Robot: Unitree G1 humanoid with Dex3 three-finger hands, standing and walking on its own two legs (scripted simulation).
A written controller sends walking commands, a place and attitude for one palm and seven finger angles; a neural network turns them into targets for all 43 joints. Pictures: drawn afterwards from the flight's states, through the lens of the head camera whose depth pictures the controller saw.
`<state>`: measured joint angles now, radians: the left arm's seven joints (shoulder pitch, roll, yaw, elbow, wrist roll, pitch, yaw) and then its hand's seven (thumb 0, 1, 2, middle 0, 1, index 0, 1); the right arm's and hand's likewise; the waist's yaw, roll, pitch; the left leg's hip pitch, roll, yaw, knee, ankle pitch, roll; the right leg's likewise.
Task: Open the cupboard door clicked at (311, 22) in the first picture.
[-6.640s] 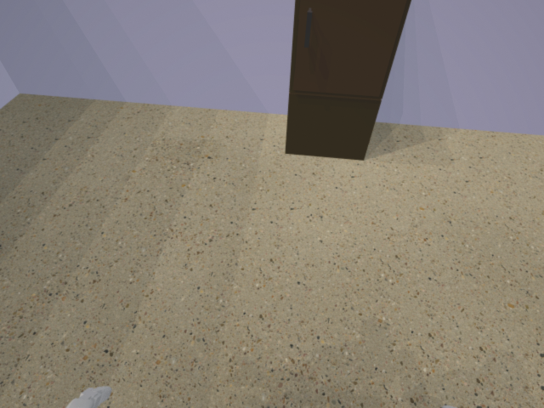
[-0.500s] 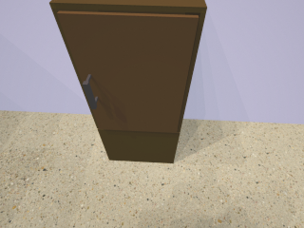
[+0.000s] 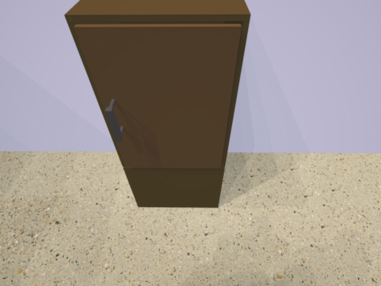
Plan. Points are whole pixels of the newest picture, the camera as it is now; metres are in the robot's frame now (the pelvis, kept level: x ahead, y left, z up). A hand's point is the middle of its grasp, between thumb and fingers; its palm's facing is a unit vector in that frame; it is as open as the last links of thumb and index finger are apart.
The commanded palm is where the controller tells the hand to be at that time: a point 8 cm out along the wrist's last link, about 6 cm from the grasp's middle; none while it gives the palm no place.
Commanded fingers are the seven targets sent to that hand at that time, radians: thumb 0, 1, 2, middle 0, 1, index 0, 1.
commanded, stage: look again from close up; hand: left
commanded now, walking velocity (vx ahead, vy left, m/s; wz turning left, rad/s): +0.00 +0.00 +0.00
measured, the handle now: (116, 121) +0.61 +0.29 -0.04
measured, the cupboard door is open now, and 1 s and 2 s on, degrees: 0 0 0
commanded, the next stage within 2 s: shuffle to correct the standing spot in 0.40 s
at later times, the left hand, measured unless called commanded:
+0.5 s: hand out of the picture +0.00 +0.18 -0.17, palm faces +0.04 -0.98 -0.20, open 7.3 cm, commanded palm none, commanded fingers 0.00 0.90 0.90 -0.20 -0.30 -0.20 -0.30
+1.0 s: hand out of the picture +0.07 +0.20 -0.18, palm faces +0.07 -0.97 -0.21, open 7.4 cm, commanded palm none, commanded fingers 0.00 0.90 0.90 -0.20 -0.30 -0.20 -0.30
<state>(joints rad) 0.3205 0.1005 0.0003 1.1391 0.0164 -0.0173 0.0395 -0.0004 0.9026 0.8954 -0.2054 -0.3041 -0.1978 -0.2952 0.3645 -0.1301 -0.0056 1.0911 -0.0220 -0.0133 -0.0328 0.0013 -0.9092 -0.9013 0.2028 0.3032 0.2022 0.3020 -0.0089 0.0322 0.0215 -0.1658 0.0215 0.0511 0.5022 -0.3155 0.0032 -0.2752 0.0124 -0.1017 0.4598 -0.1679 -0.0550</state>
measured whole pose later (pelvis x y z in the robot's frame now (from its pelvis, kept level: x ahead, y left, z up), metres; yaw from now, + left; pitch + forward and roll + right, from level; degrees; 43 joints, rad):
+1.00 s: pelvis +0.06 +0.03 -0.01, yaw +0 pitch -1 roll +1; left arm 0.27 0.13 0.04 1.09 0.02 -0.01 0.03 0.00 0.91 0.90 -0.20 -0.30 -0.20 -0.29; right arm 0.40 -0.12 0.02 1.10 -0.02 -0.04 -0.04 0.00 -0.91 -0.90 0.20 0.30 0.20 0.30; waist 0.01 0.02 0.05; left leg -0.09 -0.04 0.07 0.54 -0.43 0.05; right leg -0.27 -0.04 -0.08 0.64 -0.33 -0.03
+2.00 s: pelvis -0.03 +0.03 +0.00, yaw +2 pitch -3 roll +0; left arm 0.28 0.25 0.02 1.04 0.02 0.01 0.02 0.00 0.90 0.90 -0.20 -0.30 -0.20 -0.30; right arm 0.31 -0.22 -0.01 1.05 -0.03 0.01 -0.01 0.00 -0.91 -0.90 0.21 0.30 0.20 0.30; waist 0.00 -0.02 0.00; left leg -0.21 -0.01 0.05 0.48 -0.22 0.03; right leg -0.26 -0.02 -0.11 0.44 -0.15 -0.02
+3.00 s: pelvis -0.02 +0.05 +0.00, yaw +1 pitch -2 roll +0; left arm 0.37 0.13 0.02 1.08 0.03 0.00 0.04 0.00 0.90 0.90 -0.20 -0.30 -0.20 -0.29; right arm 0.33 -0.14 -0.02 1.10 -0.02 0.00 -0.02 0.00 -0.91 -0.90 0.20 0.30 0.20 0.30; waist 0.01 -0.01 0.01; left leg -0.22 -0.05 0.08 0.47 -0.22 0.07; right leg -0.30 -0.03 -0.03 0.46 -0.13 0.01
